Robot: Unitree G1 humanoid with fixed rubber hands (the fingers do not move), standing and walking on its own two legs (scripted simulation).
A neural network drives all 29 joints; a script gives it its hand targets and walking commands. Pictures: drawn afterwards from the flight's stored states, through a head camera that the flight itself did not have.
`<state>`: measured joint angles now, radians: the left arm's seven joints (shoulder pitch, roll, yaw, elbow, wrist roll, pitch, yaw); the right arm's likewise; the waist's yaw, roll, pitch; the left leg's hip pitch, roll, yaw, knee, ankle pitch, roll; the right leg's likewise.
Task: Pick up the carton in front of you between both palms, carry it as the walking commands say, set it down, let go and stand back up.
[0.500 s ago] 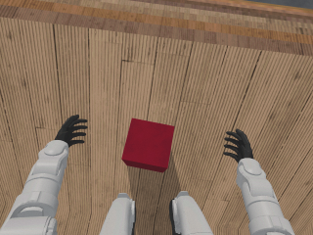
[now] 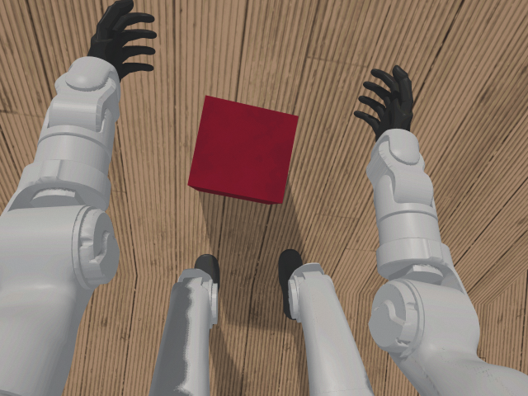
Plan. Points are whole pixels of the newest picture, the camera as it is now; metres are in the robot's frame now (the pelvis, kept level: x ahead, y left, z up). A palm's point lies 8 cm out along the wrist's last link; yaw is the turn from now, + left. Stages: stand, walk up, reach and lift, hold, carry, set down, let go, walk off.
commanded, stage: reach and lift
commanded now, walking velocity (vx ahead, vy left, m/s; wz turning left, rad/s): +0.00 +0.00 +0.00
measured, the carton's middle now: (241, 158) +0.49 +0.00 -0.51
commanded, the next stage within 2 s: none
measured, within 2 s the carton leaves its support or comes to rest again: leaves its support in 1.56 s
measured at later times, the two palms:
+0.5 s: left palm (155, 130) +0.52 +0.18 -0.35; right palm (338, 161) +0.45 -0.20 -0.34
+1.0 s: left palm (175, 138) +0.52 +0.16 -0.45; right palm (325, 161) +0.47 -0.20 -0.43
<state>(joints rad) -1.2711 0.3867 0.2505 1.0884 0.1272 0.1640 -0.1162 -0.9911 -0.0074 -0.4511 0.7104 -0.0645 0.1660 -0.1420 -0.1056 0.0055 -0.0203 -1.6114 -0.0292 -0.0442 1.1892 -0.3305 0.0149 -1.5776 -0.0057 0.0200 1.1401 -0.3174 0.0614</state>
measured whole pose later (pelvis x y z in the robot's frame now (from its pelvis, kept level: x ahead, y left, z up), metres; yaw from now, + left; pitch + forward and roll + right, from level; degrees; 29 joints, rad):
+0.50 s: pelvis -0.03 -0.01 -0.19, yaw -3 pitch +46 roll -4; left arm -1.30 0.48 0.06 1.05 -0.11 0.09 -0.01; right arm -1.08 -0.12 -0.25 0.78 0.17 0.09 -0.21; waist -0.06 -0.02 0.09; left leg -2.21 -0.03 -0.08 1.93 -0.53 -0.02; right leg -2.18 0.06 0.02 1.87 -0.50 0.07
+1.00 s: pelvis -0.03 -0.01 -0.26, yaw -4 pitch +38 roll -5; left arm -1.45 0.49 -0.08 1.20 -0.18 0.02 0.02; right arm -1.31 -0.19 -0.16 1.08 0.29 0.00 -0.19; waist -0.06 -0.08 0.30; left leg -2.30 0.00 -0.07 2.21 -0.58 0.00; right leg -2.27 0.08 0.02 2.14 -0.54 0.10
